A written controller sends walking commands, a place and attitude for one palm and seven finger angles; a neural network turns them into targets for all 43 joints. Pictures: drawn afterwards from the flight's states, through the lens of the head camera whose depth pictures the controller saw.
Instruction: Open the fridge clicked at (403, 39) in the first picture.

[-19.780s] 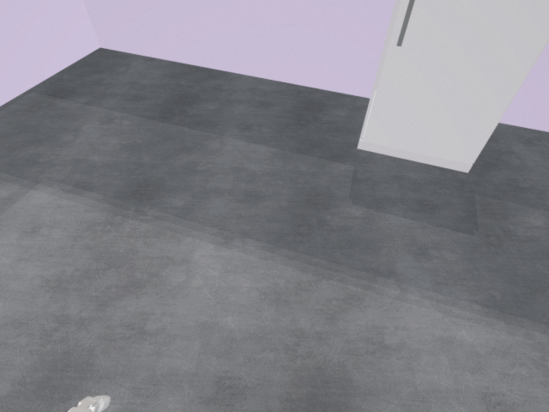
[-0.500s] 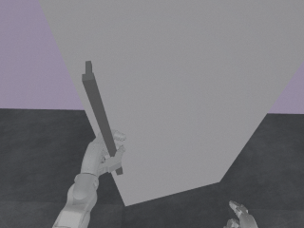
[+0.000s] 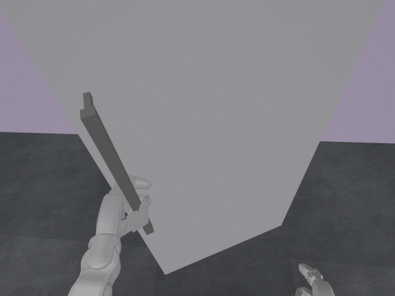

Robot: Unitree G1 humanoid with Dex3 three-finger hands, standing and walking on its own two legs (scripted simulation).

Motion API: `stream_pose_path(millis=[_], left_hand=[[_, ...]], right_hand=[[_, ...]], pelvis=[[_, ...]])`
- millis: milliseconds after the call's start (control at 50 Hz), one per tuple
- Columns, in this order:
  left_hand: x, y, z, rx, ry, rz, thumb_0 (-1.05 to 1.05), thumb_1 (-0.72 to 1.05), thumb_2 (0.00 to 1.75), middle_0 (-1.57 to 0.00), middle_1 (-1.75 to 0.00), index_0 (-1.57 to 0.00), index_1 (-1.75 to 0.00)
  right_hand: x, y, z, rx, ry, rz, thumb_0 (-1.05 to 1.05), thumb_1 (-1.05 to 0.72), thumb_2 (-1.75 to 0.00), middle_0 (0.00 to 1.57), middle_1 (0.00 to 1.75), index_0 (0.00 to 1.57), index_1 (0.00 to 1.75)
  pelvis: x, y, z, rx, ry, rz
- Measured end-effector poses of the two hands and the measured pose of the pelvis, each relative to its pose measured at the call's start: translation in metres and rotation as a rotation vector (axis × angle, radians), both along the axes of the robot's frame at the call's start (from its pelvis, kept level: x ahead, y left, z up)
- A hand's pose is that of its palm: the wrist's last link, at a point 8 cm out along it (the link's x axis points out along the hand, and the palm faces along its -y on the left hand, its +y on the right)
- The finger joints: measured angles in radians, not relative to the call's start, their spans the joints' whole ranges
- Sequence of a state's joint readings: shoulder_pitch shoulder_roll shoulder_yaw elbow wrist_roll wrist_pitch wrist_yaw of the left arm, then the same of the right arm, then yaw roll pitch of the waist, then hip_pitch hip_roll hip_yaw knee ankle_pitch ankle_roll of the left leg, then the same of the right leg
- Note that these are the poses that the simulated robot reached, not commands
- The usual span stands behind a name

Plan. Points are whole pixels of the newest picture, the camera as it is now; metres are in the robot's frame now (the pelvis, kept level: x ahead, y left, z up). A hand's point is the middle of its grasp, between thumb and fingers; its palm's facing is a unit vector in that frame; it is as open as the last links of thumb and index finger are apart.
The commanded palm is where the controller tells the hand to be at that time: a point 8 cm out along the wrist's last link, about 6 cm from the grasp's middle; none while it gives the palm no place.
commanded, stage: walk backward, drawing the door open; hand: left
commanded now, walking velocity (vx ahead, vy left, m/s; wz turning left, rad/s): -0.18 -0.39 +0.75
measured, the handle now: (126, 180) +0.32 +0.15 +0.09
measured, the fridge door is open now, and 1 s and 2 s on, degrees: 27 54 73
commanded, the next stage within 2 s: stop walking and hold the door back in 1.28 s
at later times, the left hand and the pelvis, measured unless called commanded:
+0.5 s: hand (179, 265) +0.18 +0.04 +0.04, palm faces +0.31 -0.94 -0.15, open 5.6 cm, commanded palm +0.13 +0.07 +0.04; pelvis -0.04 -0.17 +0.01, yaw +23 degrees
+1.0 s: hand out of the picture +0.10 -0.07 +0.04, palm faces +0.76 -0.60 -0.23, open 5.5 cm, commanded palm +0.04 -0.06 +0.04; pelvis +0.04 -0.39 +0.01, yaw +46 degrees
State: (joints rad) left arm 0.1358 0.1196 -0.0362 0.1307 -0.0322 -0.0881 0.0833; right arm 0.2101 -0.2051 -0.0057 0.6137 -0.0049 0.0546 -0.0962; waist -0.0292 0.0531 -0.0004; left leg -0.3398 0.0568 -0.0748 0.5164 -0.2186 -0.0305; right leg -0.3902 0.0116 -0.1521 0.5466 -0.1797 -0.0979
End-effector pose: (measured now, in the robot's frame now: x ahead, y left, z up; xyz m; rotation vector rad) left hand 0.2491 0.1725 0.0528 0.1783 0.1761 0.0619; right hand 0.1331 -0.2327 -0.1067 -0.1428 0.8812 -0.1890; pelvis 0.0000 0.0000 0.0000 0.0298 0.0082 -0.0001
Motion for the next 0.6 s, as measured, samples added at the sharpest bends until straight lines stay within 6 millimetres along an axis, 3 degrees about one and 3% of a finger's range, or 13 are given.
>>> stream_pose_path(millis=[120,240,360,480,540,600], left_hand=[[-0.025,-0.015,-0.001,0.007,-0.022,0.042,-0.02,0.68,0.81,-0.41,-1.33,-0.39,-1.39],[-0.048,-0.031,-0.006,-0.022,-0.093,0.055,-0.01,0.68,0.82,-0.43,-1.37,-0.38,-1.39],[-0.078,-0.054,0.0,-0.008,0.003,0.102,-0.02,0.69,0.79,-0.39,-1.34,-0.38,-1.39],[-0.106,-0.082,-0.002,-0.034,-0.021,0.234,0.0,0.7,0.82,-0.4,-1.35,-0.4,-1.39],[-0.117,-0.097,-0.003,0.015,-0.063,0.332,0.0,0.68,0.83,-0.42,-1.37,-0.4,-1.39],[-0.129,-0.112,-0.001,0.047,-0.034,0.435,-0.01,0.68,0.83,-0.43,-1.38,-0.38,-1.39]], right_hand=[[-0.018,-0.033,-0.002,-0.055,0.021,0.045,0.01,-0.9,-0.9,0.2,0.3,0.2,0.3],[-0.024,-0.046,0.002,-0.094,-0.039,0.131,0.01,-0.9,-0.9,0.19,0.3,0.2,0.3],[-0.028,-0.056,0.016,-0.061,0.064,0.296,0.01,-0.9,-0.9,0.2,0.3,0.2,0.3],[0.005,-0.091,0.016,-0.062,0.063,0.432,0.01,-0.9,-0.9,0.2,0.31,0.21,0.3],[0.035,-0.115,0.003,-0.036,0.007,0.476,0.01,-0.9,-0.9,0.2,0.31,0.21,0.3],[0.063,-0.137,-0.011,-0.006,-0.028,0.489,0.01,-0.9,-0.9,0.2,0.31,0.2,0.3]], pelvis=[[-0.019,-0.029,-0.005,-0.008,-0.025,0.095],[-0.041,-0.056,-0.015,-0.048,-0.036,0.164],[-0.053,-0.1,0.012,-0.116,-0.021,0.297],[-0.044,-0.16,0.011,-0.125,0.031,0.38],[-0.036,-0.2,-0.004,-0.081,0.043,0.432],[-0.031,-0.227,-0.01,-0.094,-0.004,0.503]])
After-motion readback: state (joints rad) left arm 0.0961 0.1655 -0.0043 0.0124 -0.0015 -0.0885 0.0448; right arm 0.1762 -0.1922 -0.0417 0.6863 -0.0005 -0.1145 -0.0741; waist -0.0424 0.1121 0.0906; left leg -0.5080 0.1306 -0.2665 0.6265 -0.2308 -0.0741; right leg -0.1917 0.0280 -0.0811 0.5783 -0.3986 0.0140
